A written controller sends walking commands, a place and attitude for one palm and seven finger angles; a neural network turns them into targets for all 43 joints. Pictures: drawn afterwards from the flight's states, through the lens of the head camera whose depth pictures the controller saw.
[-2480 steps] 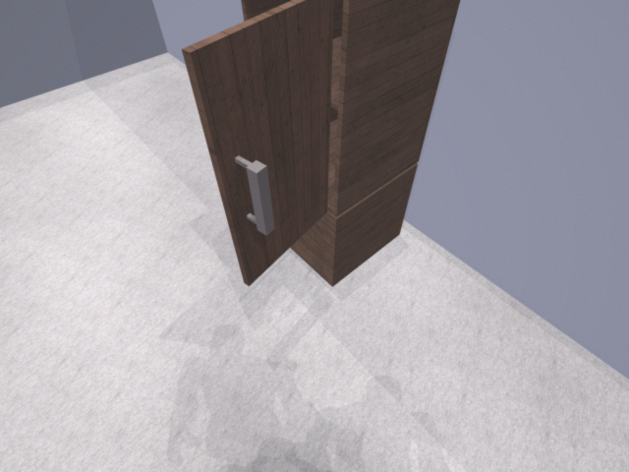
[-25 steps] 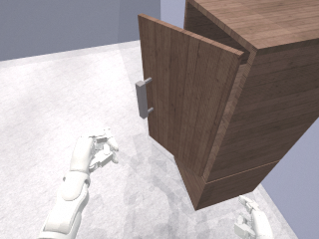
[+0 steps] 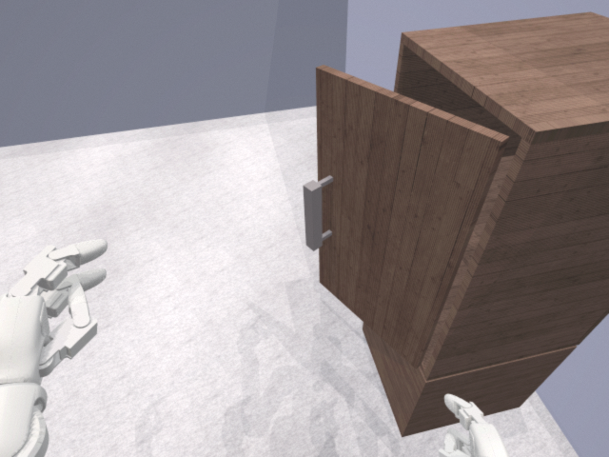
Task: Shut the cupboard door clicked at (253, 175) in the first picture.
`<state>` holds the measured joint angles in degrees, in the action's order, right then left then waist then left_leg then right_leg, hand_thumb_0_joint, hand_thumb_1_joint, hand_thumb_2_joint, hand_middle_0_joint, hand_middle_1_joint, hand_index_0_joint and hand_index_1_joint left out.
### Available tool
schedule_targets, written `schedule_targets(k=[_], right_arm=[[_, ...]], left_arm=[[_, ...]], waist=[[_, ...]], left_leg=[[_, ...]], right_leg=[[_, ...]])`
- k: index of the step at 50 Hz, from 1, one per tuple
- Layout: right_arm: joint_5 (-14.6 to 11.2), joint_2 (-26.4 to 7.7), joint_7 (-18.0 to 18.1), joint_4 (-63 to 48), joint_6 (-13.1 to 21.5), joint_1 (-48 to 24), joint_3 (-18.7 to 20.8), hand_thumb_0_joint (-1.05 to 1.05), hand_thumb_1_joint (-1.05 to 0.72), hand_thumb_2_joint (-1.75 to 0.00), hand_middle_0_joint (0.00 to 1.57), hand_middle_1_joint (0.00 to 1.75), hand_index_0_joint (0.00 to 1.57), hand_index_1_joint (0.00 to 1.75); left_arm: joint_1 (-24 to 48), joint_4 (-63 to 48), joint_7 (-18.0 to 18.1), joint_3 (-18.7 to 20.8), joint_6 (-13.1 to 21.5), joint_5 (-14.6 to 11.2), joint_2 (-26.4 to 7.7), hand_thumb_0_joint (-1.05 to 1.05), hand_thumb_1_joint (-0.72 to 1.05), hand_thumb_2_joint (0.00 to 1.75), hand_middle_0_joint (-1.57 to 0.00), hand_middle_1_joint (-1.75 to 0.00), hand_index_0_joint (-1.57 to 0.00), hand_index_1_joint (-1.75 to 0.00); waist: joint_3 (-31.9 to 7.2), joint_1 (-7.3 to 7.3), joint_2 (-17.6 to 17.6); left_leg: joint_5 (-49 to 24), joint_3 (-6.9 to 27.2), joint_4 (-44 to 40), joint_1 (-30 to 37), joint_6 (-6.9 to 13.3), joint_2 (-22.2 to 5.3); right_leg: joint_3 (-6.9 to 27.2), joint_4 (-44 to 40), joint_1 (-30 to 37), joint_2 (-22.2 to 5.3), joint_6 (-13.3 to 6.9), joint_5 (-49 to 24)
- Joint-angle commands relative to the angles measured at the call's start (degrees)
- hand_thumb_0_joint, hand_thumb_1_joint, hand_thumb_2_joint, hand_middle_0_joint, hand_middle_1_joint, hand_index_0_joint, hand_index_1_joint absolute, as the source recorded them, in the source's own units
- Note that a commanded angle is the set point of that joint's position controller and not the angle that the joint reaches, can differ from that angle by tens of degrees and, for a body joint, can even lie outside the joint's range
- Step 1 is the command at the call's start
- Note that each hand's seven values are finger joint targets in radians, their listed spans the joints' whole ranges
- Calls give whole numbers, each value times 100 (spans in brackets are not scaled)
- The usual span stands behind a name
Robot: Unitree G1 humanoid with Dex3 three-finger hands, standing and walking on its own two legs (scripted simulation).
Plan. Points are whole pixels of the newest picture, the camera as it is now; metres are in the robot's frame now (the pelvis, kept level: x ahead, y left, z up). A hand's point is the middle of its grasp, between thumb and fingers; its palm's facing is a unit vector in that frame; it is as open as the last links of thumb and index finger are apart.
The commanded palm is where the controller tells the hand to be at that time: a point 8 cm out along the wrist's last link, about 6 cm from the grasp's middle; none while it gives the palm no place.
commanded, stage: draw the hand back to the body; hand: left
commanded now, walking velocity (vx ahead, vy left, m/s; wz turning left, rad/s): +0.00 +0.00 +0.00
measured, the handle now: (320, 213) +0.61 +0.05 -0.05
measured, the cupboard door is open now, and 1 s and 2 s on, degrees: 28 28 28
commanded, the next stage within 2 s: step back with the hand held close in 0.42 s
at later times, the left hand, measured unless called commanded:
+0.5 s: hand (76, 334) +0.18 +0.25 +0.16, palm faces +0.44 -0.81 -0.39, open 7.4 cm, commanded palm +0.13 +0.29 +0.17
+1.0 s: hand (74, 337) +0.18 +0.26 +0.16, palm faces +0.35 -0.80 -0.49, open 7.4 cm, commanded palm +0.12 +0.29 +0.17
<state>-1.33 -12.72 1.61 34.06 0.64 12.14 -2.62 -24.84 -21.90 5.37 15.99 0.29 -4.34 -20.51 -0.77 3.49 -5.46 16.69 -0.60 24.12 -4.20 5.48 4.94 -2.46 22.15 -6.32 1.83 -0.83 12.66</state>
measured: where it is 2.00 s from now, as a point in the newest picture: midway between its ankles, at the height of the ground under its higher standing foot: outside the picture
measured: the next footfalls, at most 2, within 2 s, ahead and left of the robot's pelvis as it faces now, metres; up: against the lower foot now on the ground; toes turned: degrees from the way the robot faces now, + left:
none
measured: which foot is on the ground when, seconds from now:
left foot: down 0.00-1.00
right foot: down 0.00-1.00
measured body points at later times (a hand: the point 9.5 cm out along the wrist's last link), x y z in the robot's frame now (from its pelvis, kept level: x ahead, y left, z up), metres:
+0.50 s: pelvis -0.01 -0.01 +0.00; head -0.04 -0.03 +0.45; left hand +0.15 +0.29 +0.18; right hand +0.17 -0.23 -0.08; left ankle -0.04 +0.04 -0.74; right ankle +0.00 -0.11 -0.74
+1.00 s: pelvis -0.04 +0.00 -0.01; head -0.03 +0.00 +0.44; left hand +0.16 +0.30 +0.18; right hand +0.12 -0.26 -0.08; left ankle -0.04 +0.04 -0.74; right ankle +0.00 -0.11 -0.74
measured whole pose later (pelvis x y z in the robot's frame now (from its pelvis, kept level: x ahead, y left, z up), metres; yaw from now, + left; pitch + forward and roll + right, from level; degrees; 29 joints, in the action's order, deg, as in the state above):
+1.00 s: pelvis -0.04 +0.00 -0.01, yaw -3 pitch +1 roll -1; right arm -1.5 -14.3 4.2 30.8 -2.1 11.5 1.1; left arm -31.2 -27.0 6.8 25.1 9.6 -3.5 -25.6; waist -1.2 -0.7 -0.7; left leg 17.7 -3.9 32.7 -16.5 6.4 4.4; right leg -0.2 31.6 -19.7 2.2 -0.7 13.0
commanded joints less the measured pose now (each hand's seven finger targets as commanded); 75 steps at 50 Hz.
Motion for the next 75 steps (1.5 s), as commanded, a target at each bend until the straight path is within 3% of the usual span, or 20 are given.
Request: schedule_targets(k=[1,2,4,6,12,15,18,22,27,28,29,31,33,40,43,49,53,59,69,75], right_arm=[[-36,-649,82,-957,419,-870,337,0,-90,-90,20,30,20,30],[-46,-663,86,-943,446,-858,351,0,-90,-90,20,30,20,30],[-41,-700,85,-871,513,-837,375,0,-90,-90,20,30,20,30],[-42,-768,83,-842,569,-831,403,0,-90,-90,20,30,20,30],[-25,-738,163,-804,696,-858,409,0,-90,-90,20,30,20,30],[-9,-729,184,-758,751,-879,381,0,-90,-90,20,30,20,30],[-19,-670,166,-752,781,-853,373,0,-90,-90,20,30,20,30],[-11,-673,142,-758,744,-846,385,0,-90,-90,20,30,20,30],[1,-671,140,-772,717,-841,404,0,-90,-90,20,30,20,30],[-13,-870,184,-1000,614,-779,487,0,-90,-90,20,30,20,30],[28,-781,221,-856,546,-668,497,0,-90,-90,20,30,20,30],[30,-759,197,-837,443,-675,517,0,-90,-90,20,30,20,30],[8,-794,180,-850,354,-633,556,0,-90,-90,20,30,20,30],[-12,-854,315,-1074,111,-734,613,0,-90,-90,20,30,20,30],[-27,-846,330,-1189,19,-652,626,0,-90,-90,20,30,20,30],[0,-922,329,-1303,-2,-589,644,0,-90,-90,20,30,20,30],[48,-946,346,-1333,87,-561,645,0,-90,-90,20,30,20,30],[90,-975,355,-1290,194,-490,658,0,-90,-90,20,30,20,30],[125,-970,289,-1205,346,-407,653,0,-90,-90,20,30,20,30],[155,-948,236,-1148,381,-383,684,0,-90,-90,20,30,20,30]], left_arm=[[319,-1340,125,1162,555,-45,-1253,0,90,90,-23,-33,-23,-33],[290,-1400,133,1291,607,-60,-1324,0,90,90,-20,-30,-20,-30],[318,-1192,107,906,638,-33,-939,0,90,90,-20,-30,-20,-30],[494,-1181,110,709,663,3,-824,0,90,90,-20,-30,-20,-30],[608,-1358,189,974,804,46,-1126,0,90,90,-20,-30,-20,-30],[579,-1327,206,1170,821,41,-1291,0,90,90,-20,-30,-20,-30],[481,-1364,188,1069,841,25,-1131,0,90,90,-20,-30,-20,-30],[317,-1105,139,1032,780,-27,-1039,0,90,90,-20,-30,-20,-30],[310,-1189,129,1059,790,-38,-1075,0,90,90,-20,-30,-20,-30],[1012,-1596,209,1839,1078,13,-1787,0,90,90,-20,-30,-20,-30],[401,-1095,183,1545,1142,-14,-1353,0,90,90,-20,-30,-20,-30],[161,-1029,156,1307,1236,15,-1141,0,90,90,-20,-30,-20,-30],[26,-1104,175,1200,1306,36,-1095,0,90,90,-20,-30,-20,-30],[-367,-1508,279,1700,1338,24,-1597,0,90,90,-20,-30,-20,-30],[-468,-1618,277,1663,1307,27,-1548,0,90,90,-20,-30,-20,-30],[-552,-1685,289,1689,1316,96,-1503,0,90,90,-20,-30,-20,-30],[-412,-1763,295,1733,1397,183,-1483,0,90,90,-20,-30,-20,-30],[-41,-1616,301,1729,1463,305,-1404,0,90,90,-20,-30,-20,-30],[413,-1831,303,1695,1626,448,-1336,0,90,90,-20,-30,-20,-30],[155,-1865,314,1933,1755,466,-1472,0,90,90,-20,-30,-20,-30]], waist=[[-328,29,26],[-328,36,-15],[-56,-57,109],[47,-97,92],[-178,-13,91],[-125,43,-11],[-97,16,-188],[11,3,184],[-226,7,144],[-60,-235,165],[-243,-277,531],[-406,-340,585],[-561,-371,477],[-1019,-312,357],[-1076,-335,318],[-795,-326,217],[-585,-319,-54],[-282,-364,121],[-165,-402,169],[-372,-389,229]], left_leg=[[-2024,627,-492,-490,-773,-831],[-1896,680,-523,-508,-777,-849],[-1530,695,-576,-546,-734,-851],[-1165,772,-655,-578,-700,-873],[-690,687,-689,-717,-619,-770],[-658,648,-702,-846,-613,-736],[-1047,574,-634,-736,-645,-722],[-1116,448,-575,-731,-587,-705],[-1226,345,-485,-652,-515,-653],[-580,567,-286,-1202,-290,-793],[-560,551,12,-1031,-269,-728],[-664,512,361,-908,-303,-711],[-773,522,427,-930,-320,-753],[-2251,703,174,-1380,-308,-1065],[-2608,758,210,-1513,-310,-1167],[-1009,1028,-141,-2559,-94,-1316],[47,1277,-553,-3292,46,-1495],[1588,1472,-795,-4263,238,-1632],[2573,1518,-658,-4863,304,-1576],[2210,1515,-354,-4937,254,-1470]], right_leg=[[145,-54,396,-183,-119,-810],[149,-49,377,-173,-115,-735],[151,-72,111,-186,-85,-559],[178,-56,37,-200,-78,-402],[219,-35,283,-188,-113,-292],[240,-76,394,-169,-140,-304],[247,-80,346,-170,-157,-471],[281,-172,255,-184,-140,-493],[327,-176,338,-215,-134,-628],[1073,-283,179,-541,-172,-932],[1245,-354,13,-818,-260,-978],[1444,-362,-278,-1100,-376,-1081],[1416,-206,-362,-1166,-407,-1119],[951,849,172,-775,-134,-2461],[946,1098,208,-679,-87,-2536],[965,1316,410,-471,5,-1603],[813,1688,634,-260,87,-1141],[828,2091,958,-149,128,-851],[975,2300,1027,-161,59,-724],[1206,2198,1101,-294,-49,-997]])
